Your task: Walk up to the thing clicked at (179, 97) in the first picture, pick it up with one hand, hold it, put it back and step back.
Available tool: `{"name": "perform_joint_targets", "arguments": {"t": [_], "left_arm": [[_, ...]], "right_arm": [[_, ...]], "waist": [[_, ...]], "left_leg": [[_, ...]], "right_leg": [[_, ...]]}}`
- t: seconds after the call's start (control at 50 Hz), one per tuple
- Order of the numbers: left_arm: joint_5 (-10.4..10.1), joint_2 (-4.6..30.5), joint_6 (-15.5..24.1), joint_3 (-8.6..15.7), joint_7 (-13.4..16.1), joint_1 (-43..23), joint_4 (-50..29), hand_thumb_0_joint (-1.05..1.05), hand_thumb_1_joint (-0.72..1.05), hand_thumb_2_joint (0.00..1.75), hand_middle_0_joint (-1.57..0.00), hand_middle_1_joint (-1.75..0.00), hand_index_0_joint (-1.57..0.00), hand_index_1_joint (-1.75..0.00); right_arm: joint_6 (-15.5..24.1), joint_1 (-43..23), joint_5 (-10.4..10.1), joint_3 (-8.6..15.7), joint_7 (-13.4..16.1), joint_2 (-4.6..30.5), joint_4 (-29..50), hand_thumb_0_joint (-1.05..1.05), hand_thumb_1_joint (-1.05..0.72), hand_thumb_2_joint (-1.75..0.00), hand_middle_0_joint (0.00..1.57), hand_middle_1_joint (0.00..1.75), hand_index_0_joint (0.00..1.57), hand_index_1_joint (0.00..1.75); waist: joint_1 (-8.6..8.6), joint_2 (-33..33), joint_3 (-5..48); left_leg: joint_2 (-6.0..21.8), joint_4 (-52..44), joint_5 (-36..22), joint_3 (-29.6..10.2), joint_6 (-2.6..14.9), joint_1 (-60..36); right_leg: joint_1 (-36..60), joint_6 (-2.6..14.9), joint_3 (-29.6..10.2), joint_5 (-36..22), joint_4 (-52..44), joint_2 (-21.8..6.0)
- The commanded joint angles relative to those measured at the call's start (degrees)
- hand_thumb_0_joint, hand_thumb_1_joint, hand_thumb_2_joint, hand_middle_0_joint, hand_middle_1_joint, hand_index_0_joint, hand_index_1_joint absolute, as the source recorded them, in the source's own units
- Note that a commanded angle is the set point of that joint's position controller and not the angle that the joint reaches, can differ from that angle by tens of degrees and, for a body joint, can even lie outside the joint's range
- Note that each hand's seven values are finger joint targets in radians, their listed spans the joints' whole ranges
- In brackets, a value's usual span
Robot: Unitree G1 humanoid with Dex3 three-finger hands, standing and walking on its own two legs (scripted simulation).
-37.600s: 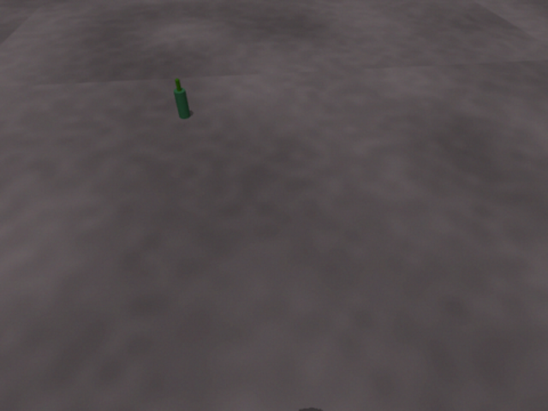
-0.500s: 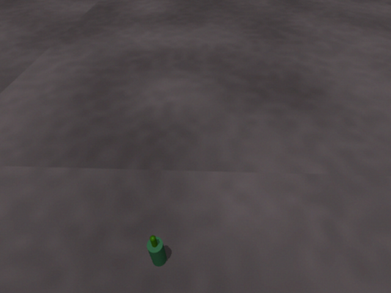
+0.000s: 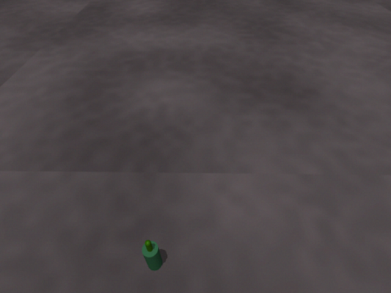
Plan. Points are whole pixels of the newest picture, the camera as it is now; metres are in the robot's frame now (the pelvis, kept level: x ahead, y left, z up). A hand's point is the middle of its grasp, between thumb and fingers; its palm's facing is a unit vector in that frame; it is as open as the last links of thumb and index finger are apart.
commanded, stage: stand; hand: left
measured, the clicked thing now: (151, 253) +0.45 +0.21 -0.65
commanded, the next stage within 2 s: step back in 0.50 s
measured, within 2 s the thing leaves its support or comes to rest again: neither
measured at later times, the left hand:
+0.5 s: hand out of the picture +0.08 +0.25 -0.16, palm faces -0.04 -0.94 -0.34, open 7.4 cm
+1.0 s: hand out of the picture +0.07 +0.30 -0.18, palm faces -0.08 -0.93 -0.36, open 7.4 cm
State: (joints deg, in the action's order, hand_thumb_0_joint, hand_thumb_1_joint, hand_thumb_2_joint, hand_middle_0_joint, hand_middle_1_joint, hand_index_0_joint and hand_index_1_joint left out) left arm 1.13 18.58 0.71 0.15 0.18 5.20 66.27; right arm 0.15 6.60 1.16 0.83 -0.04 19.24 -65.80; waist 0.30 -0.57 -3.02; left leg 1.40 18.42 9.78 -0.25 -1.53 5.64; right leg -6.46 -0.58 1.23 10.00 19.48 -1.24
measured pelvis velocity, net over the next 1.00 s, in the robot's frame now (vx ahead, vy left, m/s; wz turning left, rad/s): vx -0.07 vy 0.05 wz -0.05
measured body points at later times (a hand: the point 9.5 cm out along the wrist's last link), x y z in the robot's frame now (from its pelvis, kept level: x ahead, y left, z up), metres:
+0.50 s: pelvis +0.01 +0.00 +0.00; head +0.01 +0.00 +0.45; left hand +0.08 +0.30 -0.13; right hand +0.07 -0.30 -0.14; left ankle +0.01 +0.14 -0.75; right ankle +0.01 -0.12 -0.75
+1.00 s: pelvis -0.07 +0.05 -0.01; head +0.01 +0.07 +0.43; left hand +0.08 +0.35 -0.15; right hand +0.00 -0.27 -0.13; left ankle -0.04 +0.13 -0.75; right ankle -0.11 -0.10 -0.67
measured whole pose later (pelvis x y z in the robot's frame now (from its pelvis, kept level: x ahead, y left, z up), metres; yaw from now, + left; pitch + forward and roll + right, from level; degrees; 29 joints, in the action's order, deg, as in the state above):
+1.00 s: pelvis -0.07 +0.05 -0.01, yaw -3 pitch -1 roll -1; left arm 0.7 22.7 -3.6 3.5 1.1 3.1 51.8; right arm -1.5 7.0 1.9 3.2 0.5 20.1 -54.1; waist 1.1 2.2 -10.8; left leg -0.7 31.8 14.2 1.6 3.3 17.0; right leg -25.8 0.4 -8.6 28.0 65.5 6.4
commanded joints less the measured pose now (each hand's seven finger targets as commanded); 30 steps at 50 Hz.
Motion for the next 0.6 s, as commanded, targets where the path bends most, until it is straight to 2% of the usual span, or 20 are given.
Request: {"name": "perform_joint_targets", "arguments": {"t": [0.0,0.02,0.04,0.06,0.08,0.12,0.18,0.28,0.4,0.46,0.48,0.5,0.54,0.58], "left_arm": [[-0.31,12.04,1.1,2.41,0.9,-1.86,-2.85,0.0,0.9,0.9,-0.2,-0.3,-0.2,-0.3],[-0.31,12.17,0.99,2.48,0.89,-1.91,-2.89,0.0,0.9,0.9,-0.2,-0.3,-0.2,-0.3],[-0.28,12.37,1.05,2.51,0.83,-1.74,-2.93,0.0,0.9,0.9,-0.2,-0.3,-0.2,-0.3],[-0.19,11.85,1.19,2.35,0.81,-1.38,-3.09,0.0,0.9,0.9,-0.2,-0.3,-0.2,-0.3],[-0.35,12.22,1.23,2.46,0.79,-1.46,-3.05,0.0,0.9,0.9,-0.2,-0.3,-0.2,-0.3],[-0.33,12.36,1.4,2.48,0.82,-1.96,-3.4,0.0,0.9,0.9,-0.2,-0.3,-0.2,-0.3],[-0.33,12.15,1.34,2.33,0.86,-1.96,-3.51,0.0,0.9,0.9,-0.2,-0.3,-0.2,-0.3],[-0.43,12.2,1.28,2.16,0.77,-1.23,-3.32,0.0,0.9,0.9,-0.2,-0.3,-0.2,-0.3],[-0.28,12.4,1.16,2.16,0.73,-0.75,-3.22,0.0,0.9,0.9,-0.2,-0.3,-0.2,-0.3],[-0.39,12.64,1.36,2.22,0.8,-1.22,-3.55,0.0,0.9,0.9,-0.2,-0.3,-0.2,-0.3],[-1.48,16.94,0.77,5.2,0.91,-0.3,-4.96,0.0,0.9,0.9,-0.2,-0.3,-0.2,-0.3],[-1.76,17.03,0.56,5.42,1.1,0.18,-5.73,0.0,0.9,0.9,-0.2,-0.3,-0.2,-0.3],[-1.72,16.88,0.28,5.85,1.26,0.48,-7.27,0.0,0.9,0.9,-0.2,-0.3,-0.2,-0.3],[-1.49,17.34,-0.09,6.26,1.27,-0.48,-9.35,0.0,0.9,0.9,-0.2,-0.3,-0.2,-0.3]], "right_arm": [[1.1,-1.3,-0.14,1.71,0.87,11.06,2.59,0.0,-0.9,-0.9,0.2,0.3,0.2,0.3],[1.04,-1.37,-0.2,1.79,0.89,11.23,2.61,0.0,-0.9,-0.9,0.2,0.3,0.2,0.3],[1.14,-1.84,-0.13,1.91,0.87,11.3,2.63,0.0,-0.9,-0.9,0.2,0.3,0.2,0.3],[1.25,-2.41,-0.19,1.99,0.8,11.35,3.03,0.0,-0.9,-0.9,0.2,0.3,0.2,0.3],[1.31,-1.87,-0.26,1.87,0.86,11.29,2.89,0.0,-0.9,-0.9,0.2,0.3,0.2,0.3],[1.47,-1.53,-0.23,1.84,0.86,11.47,2.87,0.0,-0.9,-0.9,0.2,0.3,0.2,0.3],[1.41,-2.04,-0.24,1.91,0.89,11.58,2.91,0.0,-0.9,-0.9,0.2,0.3,0.2,0.3],[1.33,-1.96,-0.3,1.86,0.78,11.65,2.72,0.0,-0.9,-0.9,0.2,0.3,0.2,0.3],[1.14,-2.14,-0.29,1.87,0.64,11.33,2.71,0.0,-0.9,-0.9,0.2,0.3,0.2,0.3],[1.15,-1.98,-0.27,1.97,0.58,11.41,2.87,0.0,-0.9,-0.9,0.2,0.3,0.2,0.3],[0.29,-4.08,-0.35,3.15,0.34,14.76,4.42,0.0,-0.9,-0.9,0.2,0.3,0.2,0.3],[-0.04,-2.91,-0.83,2.99,0.37,13.29,5.18,0.0,-0.9,-0.9,0.2,0.3,0.2,0.3],[-0.45,-2.13,-1.15,3.27,0.39,12.95,6.15,0.0,-0.9,-0.9,0.2,0.3,0.2,0.3],[-1.04,-1.26,-1.13,3.53,0.27,12.31,7.15,0.0,-0.9,-0.9,0.2,0.3,0.2,0.3]], "waist": [[-0.28,0.52,2.23],[-0.36,-0.11,1.67],[-0.58,0.39,2.33],[-0.62,0.41,3.69],[-0.37,0.24,3.57],[-0.14,0.25,4.86],[-0.22,-0.09,4.8],[-0.35,0.29,4.0],[-0.41,1.24,2.3],[-0.16,1.3,4.14],[-0.52,1.09,-1.43],[-0.16,1.43,-0.4],[-0.03,2.31,3.14],[0.29,4.2,6.13]], "left_leg": [[5.35,-3.73,-2.54,-3.81,1.68,2.23],[5.32,-4.07,-0.78,-3.84,1.79,2.78],[5.57,-3.88,-2.23,-4.05,1.86,1.83],[5.84,-3.2,-5.42,-4.01,2.03,0.33],[5.75,-3.48,-4.77,-3.87,1.9,0.37],[5.95,-3.02,-7.21,-3.7,1.9,-0.3],[6.14,-2.88,-8.18,-3.68,1.85,-0.52],[5.99,-3.24,-6.24,-3.62,1.81,-0.39],[5.72,-3.74,-2.56,-3.72,1.95,0.79],[6.05,-3.24,-5.25,-3.52,2.05,-0.62],[4.69,3.34,-12.62,-4.11,3.37,3.44],[4.13,5.35,-13.76,-3.14,3.27,4.51],[2.77,9.78,-12.8,-1.73,3.24,3.79],[0.5,15.04,-7.94,-0.5,3.11,3.79]], "right_leg": [[0.31,1.11,-5.28,-2.0,-4.44,-5.99],[0.01,1.17,-5.28,-0.43,-4.45,-5.88],[0.17,1.31,-5.32,-1.23,-4.28,-5.91],[0.41,1.4,-5.18,-4.91,-4.0,-6.19],[0.11,1.24,-5.42,-4.88,-4.12,-6.11],[1.38,1.33,-5.57,-8.14,-3.46,-6.46],[1.46,1.38,-5.31,-8.76,-3.06,-6.43],[0.6,1.29,-5.41,-7.22,-3.68,-6.32],[-1.18,1.25,-5.46,-1.86,-4.62,-5.94],[0.01,1.49,-5.75,-6.12,-3.86,-6.3],[-4.48,1.8,-6.8,-16.89,0.42,-5.66],[-3.46,2.55,-6.9,-19.67,1.51,-6.08],[-2.38,4.87,-7.8,-22.34,2.25,-7.67],[-3.57,7.87,-10.83,-21.99,1.76,-10.64]]}}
